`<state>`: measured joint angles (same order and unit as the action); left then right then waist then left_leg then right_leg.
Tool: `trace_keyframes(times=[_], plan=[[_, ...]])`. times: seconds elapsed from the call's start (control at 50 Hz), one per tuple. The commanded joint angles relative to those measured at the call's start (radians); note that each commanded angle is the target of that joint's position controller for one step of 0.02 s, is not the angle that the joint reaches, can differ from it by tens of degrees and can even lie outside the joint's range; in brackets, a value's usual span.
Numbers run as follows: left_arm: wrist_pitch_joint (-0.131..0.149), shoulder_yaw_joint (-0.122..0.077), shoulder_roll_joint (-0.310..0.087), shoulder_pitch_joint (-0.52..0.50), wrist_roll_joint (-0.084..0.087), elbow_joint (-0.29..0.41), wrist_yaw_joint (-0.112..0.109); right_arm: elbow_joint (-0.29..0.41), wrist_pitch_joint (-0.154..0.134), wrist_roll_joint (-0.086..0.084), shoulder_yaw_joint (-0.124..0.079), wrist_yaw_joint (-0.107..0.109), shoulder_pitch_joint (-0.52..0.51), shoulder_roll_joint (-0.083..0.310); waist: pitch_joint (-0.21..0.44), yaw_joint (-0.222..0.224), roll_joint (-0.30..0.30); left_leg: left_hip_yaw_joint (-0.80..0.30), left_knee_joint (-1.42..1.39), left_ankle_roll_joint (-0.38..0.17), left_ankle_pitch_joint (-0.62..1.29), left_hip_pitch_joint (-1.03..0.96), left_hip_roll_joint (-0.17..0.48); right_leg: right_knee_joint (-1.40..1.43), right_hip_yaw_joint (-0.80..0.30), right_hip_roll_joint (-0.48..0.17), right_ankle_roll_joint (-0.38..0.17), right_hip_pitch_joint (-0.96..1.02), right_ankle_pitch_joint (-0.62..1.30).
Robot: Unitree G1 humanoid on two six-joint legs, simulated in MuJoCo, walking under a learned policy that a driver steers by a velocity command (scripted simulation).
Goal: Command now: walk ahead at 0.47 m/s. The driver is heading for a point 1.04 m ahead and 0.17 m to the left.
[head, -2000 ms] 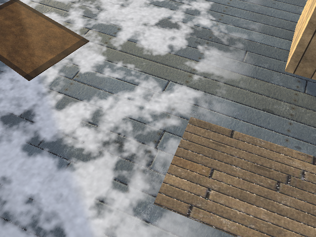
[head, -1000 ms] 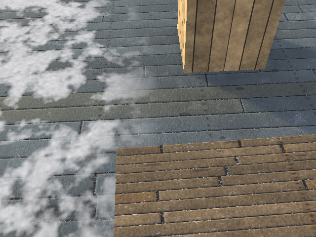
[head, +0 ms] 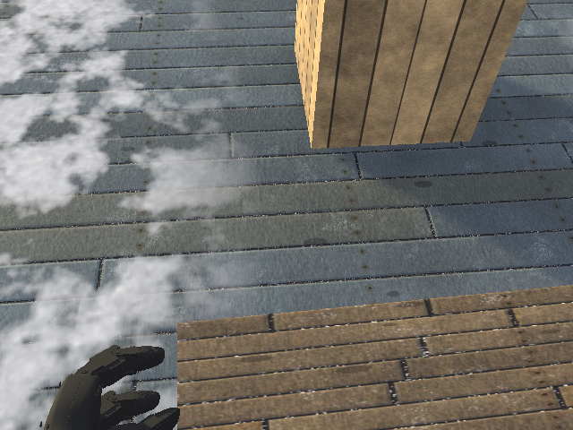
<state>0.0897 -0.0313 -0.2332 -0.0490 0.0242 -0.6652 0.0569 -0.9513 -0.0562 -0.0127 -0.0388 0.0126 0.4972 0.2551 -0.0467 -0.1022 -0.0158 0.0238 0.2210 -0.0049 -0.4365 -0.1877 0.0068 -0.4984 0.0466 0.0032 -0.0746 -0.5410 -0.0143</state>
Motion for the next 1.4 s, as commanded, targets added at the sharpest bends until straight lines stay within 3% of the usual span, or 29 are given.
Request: trace_keyframes(times=[0.02,0.04,0.06,0.08,0.12,0.2,0.32,0.44,0.48,0.52,0.54,0.56,0.58,0.6,0.62,0.68,0.76,0.88,0.96,1.02,1.06,1.08,1.1,1.12,1.14,1.16,1.2,1.26,1.4], plan=[[0.002,-0.087,-0.217,0.358,-0.005,-0.04,-0.026,0.067,0.005,0.012,-0.035,0.011,-0.05,0.179,0.238,0.271,0.127,-0.033,0.516,-0.083,1.001,0.279,0.185,-0.046,-0.056,-0.035,-0.101,0.606,-0.018],[-0.001,-0.109,-0.315,0.482,-0.029,-0.068,-0.029,0.093,-0.01,0.015,0.004,-0.002,0.076,0.041,0.422,0.221,-0.127,-0.018,0.954,-0.014,0.405,0.709,0.009,-0.014,-0.547,-0.329,-0.273,1.032,-0.238],[-0.003,-0.086,-0.234,0.491,-0.019,-0.086,-0.028,0.068,-0.039,-0.005,0.003,-0.01,0.069,0.063,0.502,0.233,-0.19,-0.174,1.114,-0.023,-0.118,0.83,-0.059,0.177,-0.839,-0.403,-0.297,1.034,-0.393],[-0.004,-0.067,-0.184,0.399,-0.009,-0.086,-0.031,0.117,-0.054,-0.039,-0.027,-0.015,-0.067,0.159,0.289,0.221,-0.151,-0.167,1.162,-0.037,-0.072,0.93,0.008,0.216,-0.689,-0.353,-0.229,0.876,-0.438],[0.001,-0.05,-0.137,0.259,-0.016,-0.077,-0.029,0.148,-0.063,-0.023,-0.029,-0.007,-0.181,0.15,0.091,0.151,-0.002,-0.108,1.056,-0.044,0.095,0.883,0.099,0.284,-0.446,-0.281,-0.179,0.544,-0.244],[0.028,-0.048,-0.13,0.214,-0.025,-0.107,-0.022,0.137,-0.019,-0.005,-0.023,-0.001,-0.12,0.079,0.044,0.059,-0.056,-0.104,0.924,-0.01,0.162,0.741,0.159,0.384,-0.272,-0.221,-0.195,0.295,-0.09],[0.021,-0.056,-0.184,0.298,-0.013,-0.155,-0.048,0.214,-0.029,0.011,-0.007,-0.013,-0.356,0.065,-0.028,0.123,-0.016,-0.052,0.499,0.023,0.5,0.783,0.136,0.405,-0.108,-0.16,-0.153,0.3,0.01],[-0.008,-0.062,-0.22,0.42,0.004,-0.22,-0.055,0.279,-0.041,-0.004,-0.008,-0.043,-0.512,0.093,-0.029,0.172,-0.025,-0.051,0.31,-0.016,0.477,0.797,0.088,0.319,-0.137,-0.243,-0.115,0.521,-0.002],[-0.023,-0.067,-0.235,0.408,0.002,-0.226,-0.059,0.28,-0.044,-0.004,-0.016,-0.049,-0.474,0.117,-0.002,0.136,-0.049,-0.042,0.29,-0.043,0.393,0.735,0.07,0.254,-0.148,-0.266,-0.094,0.574,0.1],[-0.035,-0.056,-0.213,0.386,-0.007,-0.221,-0.061,0.217,-0.045,0.0,-0.054,-0.042,-0.25,0.186,0.14,0.019,-0.032,0.013,0.262,-0.095,0.368,0.42,0.015,-0.031,-0.079,-0.186,-0.049,0.538,0.361],[-0.035,-0.032,-0.158,0.404,-0.032,-0.194,-0.063,0.185,-0.04,0.01,-0.077,-0.032,-0.07,0.264,0.303,-0.036,0.082,-0.18,0.295,-0.159,0.397,0.118,0.189,-0.354,-0.025,-0.121,-0.01,0.35,0.133],[-0.013,0.002,-0.036,0.534,-0.021,-0.191,-0.052,0.159,-0.034,0.012,-0.09,-0.04,-0.029,0.327,0.408,0.037,0.363,-0.662,0.16,-0.313,0.134,-0.187,0.379,-0.675,-0.04,0.066,0.048,-0.051,-0.491],[0.008,-0.021,-0.151,0.474,0.002,-0.205,-0.048,0.175,-0.037,0.005,-0.06,-0.043,-0.039,0.213,0.38,-0.004,0.243,-0.732,0.082,-0.283,0.01,-0.174,0.368,-0.791,-0.17,0.021,0.033,-0.164,-0.56],[0.02,-0.035,-0.201,0.377,0.024,-0.174,-0.044,0.188,-0.04,0.007,-0.047,-0.039,-0.115,0.177,0.243,0.002,0.179,-0.589,0.07,-0.244,0.061,-0.063,0.341,-0.806,-0.157,-0.027,0.017,-0.224,-0.473],[0.023,-0.033,-0.192,0.309,0.014,-0.163,-0.05,0.202,-0.039,0.013,-0.039,-0.04,-0.187,0.158,0.157,0.026,0.073,-0.468,0.051,-0.215,0.203,0.076,0.295,-0.762,-0.125,-0.078,0.013,-0.192,-0.386],[0.0,-0.036,-0.15,0.323,-0.008,-0.168,-0.052,0.203,-0.051,0.026,-0.029,-0.043,-0.255,0.111,0.105,0.097,0.074,-0.318,-0.03,-0.216,0.382,0.263,0.231,-0.649,-0.129,-0.14,0.029,-0.071,-0.259],[-0.024,-0.026,-0.114,0.26,-0.018,-0.148,-0.056,0.169,-0.057,0.013,-0.042,-0.032,-0.228,0.155,0.039,0.108,0.07,-0.201,-0.095,-0.243,0.476,0.319,0.222,-0.475,-0.107,-0.149,0.076,-0.122,-0.169],[-0.005,-0.014,-0.103,0.055,-0.016,-0.096,-0.039,0.122,-0.04,0.005,-0.05,-0.012,-0.157,0.187,-0.015,0.04,0.07,-0.077,-0.123,-0.198,0.433,0.317,0.175,-0.125,-0.052,-0.103,0.09,-0.065,0.102],[0.004,-0.012,-0.108,-0.019,-0.006,-0.059,-0.021,0.078,-0.025,-0.006,-0.056,-0.007,-0.108,0.201,-0.032,0.031,0.092,-0.096,-0.072,-0.183,0.437,0.186,0.237,-0.029,-0.071,-0.09,0.055,-0.083,0.063],[0.012,-0.027,-0.153,0.026,-0.008,-0.067,-0.009,0.072,-0.009,-0.007,-0.061,0.0,-0.135,0.204,0.005,0.075,0.091,-0.09,0.023,-0.157,0.621,0.1,0.254,0.003,-0.043,-0.059,0.013,-0.01,-0.05],[0.01,-0.065,-0.22,0.272,-0.015,-0.137,-0.023,0.072,0.0,0.0,-0.052,0.0,-0.148,0.196,0.147,0.2,0.084,-0.056,0.311,-0.113,0.81,0.203,0.175,0.027,-0.02,-0.023,-0.029,0.367,-0.063],[0.004,-0.086,-0.299,0.458,-0.029,-0.17,-0.036,0.1,-0.002,0.024,-0.027,0.0,-0.135,0.139,0.309,0.259,-0.047,-0.015,0.641,-0.075,0.525,0.42,0.102,-0.009,-0.233,-0.216,-0.088,0.682,-0.065],[-0.005,-0.094,-0.347,0.482,-0.035,-0.187,-0.032,0.108,-0.024,0.006,0.003,-0.009,-0.02,0.019,0.409,0.181,-0.322,-0.058,0.947,-0.024,-0.133,0.804,-0.075,0.136,-0.7,-0.41,-0.229,0.949,-0.301],[-0.003,-0.066,-0.238,0.452,-0.028,-0.169,-0.034,0.09,-0.042,-0.026,-0.024,-0.014,-0.091,0.143,0.336,0.228,-0.178,-0.187,1.061,-0.036,-0.152,0.908,-0.026,0.206,-0.706,-0.389,-0.192,0.889,-0.435],[0.002,-0.054,-0.201,0.383,-0.026,-0.159,-0.04,0.119,-0.052,-0.045,-0.039,-0.017,-0.178,0.189,0.207,0.214,-0.134,-0.171,1.056,-0.051,-0.051,0.954,0.021,0.225,-0.548,-0.364,-0.147,0.766,-0.417],[0.005,-0.045,-0.174,0.311,-0.029,-0.148,-0.041,0.123,-0.05,-0.039,-0.038,-0.01,-0.209,0.181,0.141,0.179,-0.067,-0.143,1.02,-0.046,0.046,0.913,0.073,0.256,-0.443,-0.334,-0.125,0.638,-0.306],[0.019,-0.034,-0.137,0.254,-0.044,-0.153,-0.038,0.118,-0.029,-0.017,-0.043,-0.006,-0.193,0.151,0.086,0.127,-0.074,-0.155,0.951,-0.031,0.151,0.802,0.126,0.303,-0.29,-0.288,-0.103,0.476,-0.109],[0.031,-0.042,-0.164,0.207,-0.051,-0.173,-0.042,0.129,0.015,-0.011,-0.035,-0.001,-0.172,0.094,0.059,0.071,-0.066,-0.129,0.903,0.007,0.175,0.757,0.122,0.31,-0.104,-0.282,-0.124,0.373,0.346],[0.016,-0.052,-0.206,0.291,-0.04,-0.22,-0.073,0.211,0.014,-0.01,-0.033,-0.036,-0.383,0.082,0.005,0.155,-0.021,-0.096,0.542,-0.01,0.495,0.899,0.119,0.416,0.019,-0.269,-0.099,0.509,-0.021]])
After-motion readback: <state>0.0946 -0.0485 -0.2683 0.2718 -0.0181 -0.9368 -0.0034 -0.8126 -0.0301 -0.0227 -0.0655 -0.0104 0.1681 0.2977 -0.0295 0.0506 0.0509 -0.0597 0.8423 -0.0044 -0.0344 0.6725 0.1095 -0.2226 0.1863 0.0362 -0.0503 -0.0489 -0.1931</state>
